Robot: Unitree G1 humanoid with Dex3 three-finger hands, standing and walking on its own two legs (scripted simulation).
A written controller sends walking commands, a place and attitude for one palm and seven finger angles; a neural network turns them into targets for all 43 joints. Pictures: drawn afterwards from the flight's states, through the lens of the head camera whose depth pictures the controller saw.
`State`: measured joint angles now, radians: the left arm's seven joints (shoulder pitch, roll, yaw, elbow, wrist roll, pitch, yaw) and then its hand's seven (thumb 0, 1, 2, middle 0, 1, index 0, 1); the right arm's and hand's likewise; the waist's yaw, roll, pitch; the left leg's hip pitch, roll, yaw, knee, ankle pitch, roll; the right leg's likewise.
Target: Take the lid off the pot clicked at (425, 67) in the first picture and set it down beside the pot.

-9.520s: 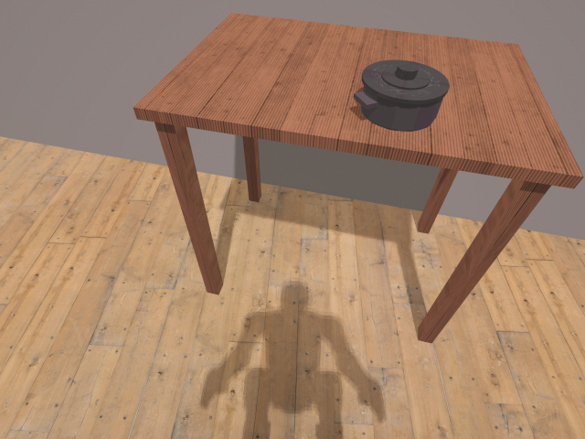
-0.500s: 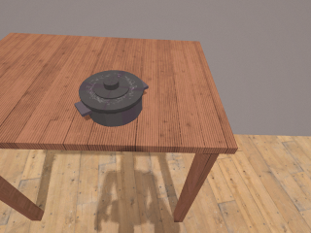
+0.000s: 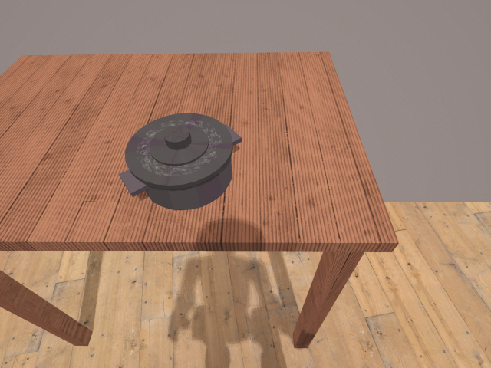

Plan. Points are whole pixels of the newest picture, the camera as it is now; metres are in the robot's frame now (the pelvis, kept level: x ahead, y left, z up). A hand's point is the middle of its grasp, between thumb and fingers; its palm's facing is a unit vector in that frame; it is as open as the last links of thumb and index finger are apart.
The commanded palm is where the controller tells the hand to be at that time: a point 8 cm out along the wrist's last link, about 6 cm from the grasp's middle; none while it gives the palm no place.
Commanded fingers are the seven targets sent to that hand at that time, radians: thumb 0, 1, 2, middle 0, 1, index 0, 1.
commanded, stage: come to a stop and stand still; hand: left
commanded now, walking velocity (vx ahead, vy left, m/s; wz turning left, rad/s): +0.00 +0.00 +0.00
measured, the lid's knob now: (177, 136) +0.43 +0.14 +0.16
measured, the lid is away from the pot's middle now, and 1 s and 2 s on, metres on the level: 0.00 0.00 0.00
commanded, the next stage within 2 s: look again from close up in 0.06 s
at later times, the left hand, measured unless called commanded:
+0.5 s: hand out of the picture +0.01 +0.20 -0.17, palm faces +0.01 -0.97 -0.23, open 7.4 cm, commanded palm none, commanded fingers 0.00 0.90 0.90 -0.20 -0.30 -0.20 -0.30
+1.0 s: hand out of the picture +0.01 +0.20 -0.17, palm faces +0.00 -0.97 -0.23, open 7.4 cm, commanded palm none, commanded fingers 0.00 0.90 0.90 -0.20 -0.30 -0.20 -0.30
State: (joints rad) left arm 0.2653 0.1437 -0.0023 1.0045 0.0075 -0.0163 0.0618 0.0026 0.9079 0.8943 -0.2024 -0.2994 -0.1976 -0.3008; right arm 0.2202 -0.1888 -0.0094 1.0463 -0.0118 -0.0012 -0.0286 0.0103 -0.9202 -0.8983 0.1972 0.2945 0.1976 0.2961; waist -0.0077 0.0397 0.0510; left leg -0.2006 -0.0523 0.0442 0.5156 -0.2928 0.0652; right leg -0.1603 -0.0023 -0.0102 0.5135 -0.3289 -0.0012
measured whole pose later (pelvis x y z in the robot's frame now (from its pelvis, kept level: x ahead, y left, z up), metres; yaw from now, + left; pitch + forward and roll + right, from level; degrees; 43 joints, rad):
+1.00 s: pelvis -0.01 +0.02 +0.00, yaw +0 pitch -1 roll +0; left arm 0.26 0.15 0.00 1.04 0.02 0.01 0.05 0.00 0.90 0.89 -0.20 -0.30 -0.20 -0.30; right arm 0.23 -0.17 0.00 1.08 -0.01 0.00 -0.03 0.01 -0.92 -0.90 0.20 0.29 0.20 0.30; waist 0.00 0.02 0.09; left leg -0.18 -0.09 0.06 0.43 -0.24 0.10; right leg -0.16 -0.04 0.01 0.46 -0.29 0.04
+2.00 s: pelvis -0.03 -0.04 +0.01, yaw +1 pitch -6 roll -1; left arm 0.70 0.34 0.25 -0.44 -0.06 -0.10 0.07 0.01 0.89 0.89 -1.29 -1.48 -1.28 -1.48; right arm 0.19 -0.20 0.03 0.64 0.00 -0.11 -0.07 0.01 -0.90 -0.90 0.20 0.30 0.20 0.30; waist 0.05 0.07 0.04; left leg -0.14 0.01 0.00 0.44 -0.21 0.01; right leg -0.06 0.06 -0.07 0.37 -0.22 -0.06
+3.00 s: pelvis -0.05 +0.00 +0.00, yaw -1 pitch -3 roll -1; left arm 0.39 0.59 0.26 -0.70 0.47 0.13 0.10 0.01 0.77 0.99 -1.29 -1.34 -1.29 -1.34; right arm 0.10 -0.27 0.05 0.51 0.00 0.10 -0.01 0.01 -0.90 -0.90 0.20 0.30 0.20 0.30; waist 0.10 0.11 0.02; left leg -0.25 -0.04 0.06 0.51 -0.22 0.07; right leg -0.22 0.00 -0.02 0.51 -0.25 0.00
